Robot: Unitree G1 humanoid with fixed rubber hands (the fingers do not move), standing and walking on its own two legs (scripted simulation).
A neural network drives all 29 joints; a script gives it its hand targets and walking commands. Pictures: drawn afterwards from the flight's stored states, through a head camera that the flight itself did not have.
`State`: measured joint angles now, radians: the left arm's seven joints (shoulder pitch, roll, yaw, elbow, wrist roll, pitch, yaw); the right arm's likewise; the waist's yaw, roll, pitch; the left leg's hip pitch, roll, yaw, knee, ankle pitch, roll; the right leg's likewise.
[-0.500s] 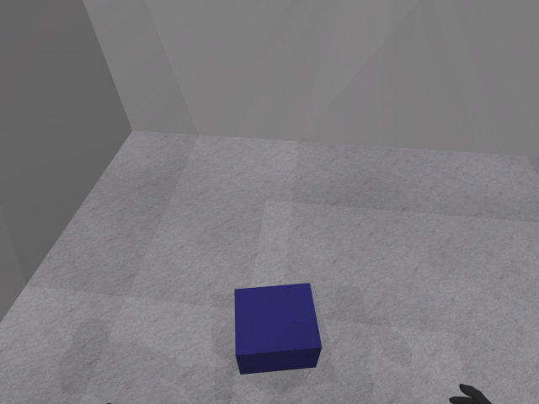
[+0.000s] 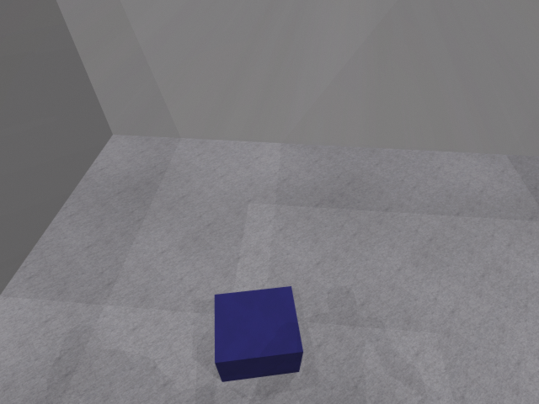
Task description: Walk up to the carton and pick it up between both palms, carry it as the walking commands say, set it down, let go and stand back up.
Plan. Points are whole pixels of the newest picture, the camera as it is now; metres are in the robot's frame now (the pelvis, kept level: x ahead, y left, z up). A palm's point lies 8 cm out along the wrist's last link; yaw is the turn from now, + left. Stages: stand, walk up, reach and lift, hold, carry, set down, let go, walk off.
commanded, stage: walk up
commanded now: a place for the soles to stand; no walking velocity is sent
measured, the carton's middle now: (257, 333) +0.50 +0.06 -0.67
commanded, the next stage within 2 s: reach and lift in 1.52 s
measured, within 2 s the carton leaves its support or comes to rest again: neither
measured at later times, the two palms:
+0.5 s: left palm out of the picture +0.11 +0.29 -0.12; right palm (455, 355) +0.24 -0.29 -0.10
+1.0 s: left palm out of the picture +0.12 +0.31 -0.11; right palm (471, 381) +0.20 -0.30 -0.10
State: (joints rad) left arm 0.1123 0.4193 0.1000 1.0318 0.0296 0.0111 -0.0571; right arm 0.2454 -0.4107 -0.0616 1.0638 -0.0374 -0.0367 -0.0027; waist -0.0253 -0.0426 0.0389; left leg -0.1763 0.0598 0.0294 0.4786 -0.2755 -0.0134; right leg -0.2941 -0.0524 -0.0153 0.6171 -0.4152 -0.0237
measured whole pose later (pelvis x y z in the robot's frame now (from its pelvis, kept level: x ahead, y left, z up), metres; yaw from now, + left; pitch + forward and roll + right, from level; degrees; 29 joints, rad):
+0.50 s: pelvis +0.07 -0.01 +0.00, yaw +6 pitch -2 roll +0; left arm 0.11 0.36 0.04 1.03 0.00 0.00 -0.01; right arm 0.04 -0.36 0.01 1.00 -0.01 -0.02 0.00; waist 0.03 -0.01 0.09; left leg -0.25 0.01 0.02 0.49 -0.21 0.00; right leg -0.10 -0.05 -0.13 0.47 -0.33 0.00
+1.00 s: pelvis +0.06 -0.01 +0.01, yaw +7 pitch -2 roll +0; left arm 0.05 0.37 0.05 1.08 0.01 0.01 -0.01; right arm 0.07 -0.37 0.00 1.08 -0.01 0.00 0.01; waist 0.00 -0.02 0.07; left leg -0.21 -0.01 0.01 0.40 -0.15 0.02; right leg -0.06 -0.06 -0.15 0.38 -0.28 0.01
